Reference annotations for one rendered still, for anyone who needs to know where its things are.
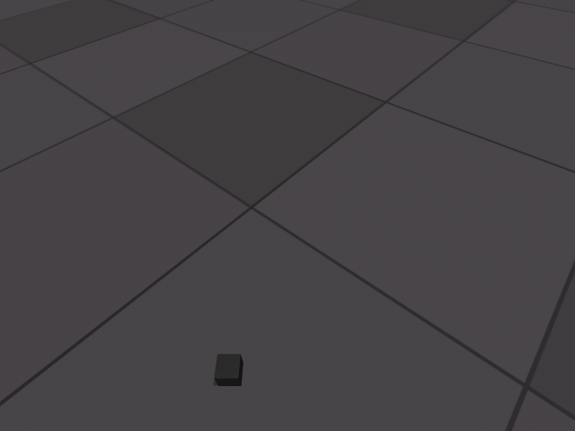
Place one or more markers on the cube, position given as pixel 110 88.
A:
pixel 229 370

